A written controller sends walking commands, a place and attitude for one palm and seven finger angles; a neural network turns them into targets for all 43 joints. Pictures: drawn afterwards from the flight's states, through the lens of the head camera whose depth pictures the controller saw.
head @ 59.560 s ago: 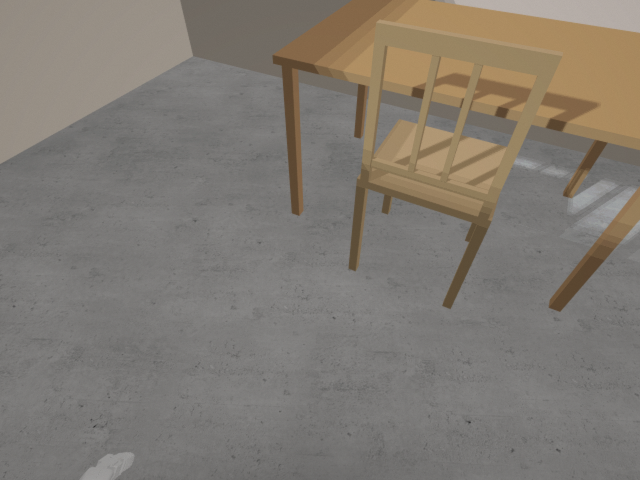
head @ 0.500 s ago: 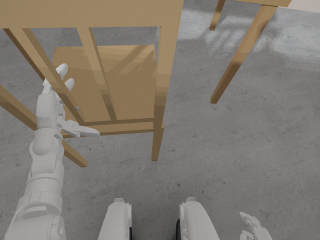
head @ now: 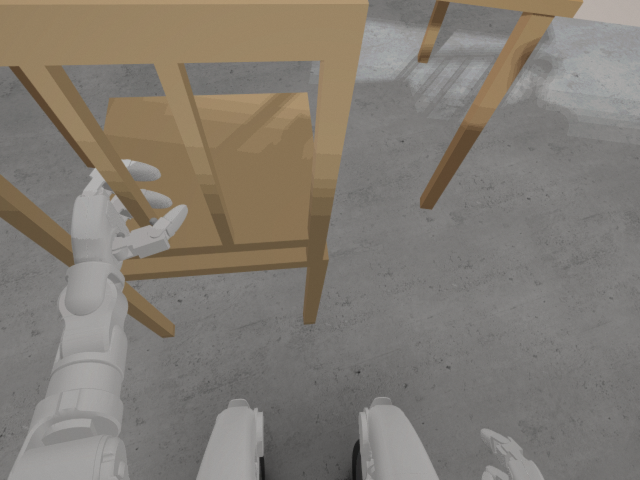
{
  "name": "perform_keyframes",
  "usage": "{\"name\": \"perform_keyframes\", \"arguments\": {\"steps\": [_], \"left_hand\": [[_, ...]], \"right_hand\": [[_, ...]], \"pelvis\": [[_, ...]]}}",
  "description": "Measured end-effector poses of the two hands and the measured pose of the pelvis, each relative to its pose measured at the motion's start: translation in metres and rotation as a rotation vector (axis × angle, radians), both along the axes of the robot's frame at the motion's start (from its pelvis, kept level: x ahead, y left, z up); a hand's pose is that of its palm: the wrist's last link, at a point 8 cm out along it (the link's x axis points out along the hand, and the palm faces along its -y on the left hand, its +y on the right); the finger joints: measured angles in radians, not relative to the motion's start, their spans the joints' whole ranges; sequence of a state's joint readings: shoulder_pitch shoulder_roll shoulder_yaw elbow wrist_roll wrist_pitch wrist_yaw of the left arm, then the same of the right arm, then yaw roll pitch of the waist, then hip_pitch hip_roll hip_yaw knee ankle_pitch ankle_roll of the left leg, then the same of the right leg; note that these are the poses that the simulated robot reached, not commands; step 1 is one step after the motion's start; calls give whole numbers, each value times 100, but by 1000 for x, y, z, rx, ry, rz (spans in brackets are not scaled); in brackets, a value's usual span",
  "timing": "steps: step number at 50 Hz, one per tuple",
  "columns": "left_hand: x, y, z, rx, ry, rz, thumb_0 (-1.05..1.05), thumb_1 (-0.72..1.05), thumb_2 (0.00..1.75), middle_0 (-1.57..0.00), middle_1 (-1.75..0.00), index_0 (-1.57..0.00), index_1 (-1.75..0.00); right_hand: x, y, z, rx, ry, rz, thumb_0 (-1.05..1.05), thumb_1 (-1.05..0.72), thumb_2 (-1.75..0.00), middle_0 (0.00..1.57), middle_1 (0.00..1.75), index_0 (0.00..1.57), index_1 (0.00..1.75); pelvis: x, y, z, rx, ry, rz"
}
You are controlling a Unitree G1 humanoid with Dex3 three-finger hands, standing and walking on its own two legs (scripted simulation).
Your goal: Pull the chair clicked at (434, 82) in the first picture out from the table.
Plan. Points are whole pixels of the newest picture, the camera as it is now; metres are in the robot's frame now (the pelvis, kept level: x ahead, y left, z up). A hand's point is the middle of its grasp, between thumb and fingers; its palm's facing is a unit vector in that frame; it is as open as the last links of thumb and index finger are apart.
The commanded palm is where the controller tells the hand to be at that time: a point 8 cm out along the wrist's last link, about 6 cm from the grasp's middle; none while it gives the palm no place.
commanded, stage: hook a spindle and tug to test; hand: left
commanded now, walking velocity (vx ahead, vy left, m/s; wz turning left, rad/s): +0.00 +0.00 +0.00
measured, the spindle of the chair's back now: (121, 181) +0.45 +0.23 +0.06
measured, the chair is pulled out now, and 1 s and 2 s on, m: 0.30 0.36 0.48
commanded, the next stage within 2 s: step backward, pulling the chair out in 0.74 s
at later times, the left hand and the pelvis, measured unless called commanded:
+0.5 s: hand (159, 236) +0.40 +0.19 +0.02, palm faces +0.09 -0.99 -0.04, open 5.2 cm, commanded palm +0.36 +0.23 +0.02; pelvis +0.02 +0.00 +0.01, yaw +0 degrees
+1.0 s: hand (161, 261) +0.36 +0.18 +0.03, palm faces +0.14 -0.98 -0.14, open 5.4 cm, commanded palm +0.34 +0.23 +0.03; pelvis +0.02 +0.00 +0.06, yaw +1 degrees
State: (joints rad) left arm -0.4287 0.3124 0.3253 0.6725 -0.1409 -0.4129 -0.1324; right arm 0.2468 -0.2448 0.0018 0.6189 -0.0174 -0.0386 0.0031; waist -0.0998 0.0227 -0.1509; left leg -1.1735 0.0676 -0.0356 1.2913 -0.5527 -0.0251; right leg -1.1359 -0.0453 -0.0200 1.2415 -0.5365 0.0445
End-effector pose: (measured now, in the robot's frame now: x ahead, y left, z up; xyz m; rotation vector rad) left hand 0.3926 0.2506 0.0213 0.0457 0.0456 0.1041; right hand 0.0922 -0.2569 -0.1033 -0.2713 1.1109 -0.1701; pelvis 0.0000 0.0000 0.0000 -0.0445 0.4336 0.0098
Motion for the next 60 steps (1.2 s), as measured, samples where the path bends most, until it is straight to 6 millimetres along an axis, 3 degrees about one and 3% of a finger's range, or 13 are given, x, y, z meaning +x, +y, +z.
{"name": "perform_keyframes", "arguments": {"steps": [10,31,44,48,52,60], "left_hand": [[-2,-1,0,-7,2,-6,1,77,85,-44,-142,-42,-144],[-30,-14,2,-10,16,-12,2,78,80,-41,-140,-40,-145],[-51,-19,3,12,21,-9,2,76,81,-43,-139,-40,-145],[-54,-22,21,90,225,39,4,76,82,-39,-126,-39,-145],[-62,-28,29,42,362,86,6,76,81,-35,-112,-42,-145],[-65,-39,35,67,451,49,7,74,80,-34,-112,-47,-145]], "right_hand": [[8,4,4,6,-11,-1,1,-90,-90,20,30,20,30],[42,11,12,38,-79,25,1,-90,-90,20,30,20,30],[50,8,12,33,-109,30,1,-90,-90,20,30,20,30],[45,14,40,50,-102,-58,1,-90,-90,20,30,20,30],[39,19,72,56,-102,-92,1,-90,-90,20,30,20,30],[14,1,104,-34,-40,-93,1,-90,-90,20,30,20,30]], "pelvis": [[6,3,3,-2,-2,-1],[17,2,9,4,-18,-2],[12,-3,9,12,-56,5],[15,-3,41,30,-170,8],[23,-2,73,32,-211,2],[10,0,99,28,-296,7]]}}
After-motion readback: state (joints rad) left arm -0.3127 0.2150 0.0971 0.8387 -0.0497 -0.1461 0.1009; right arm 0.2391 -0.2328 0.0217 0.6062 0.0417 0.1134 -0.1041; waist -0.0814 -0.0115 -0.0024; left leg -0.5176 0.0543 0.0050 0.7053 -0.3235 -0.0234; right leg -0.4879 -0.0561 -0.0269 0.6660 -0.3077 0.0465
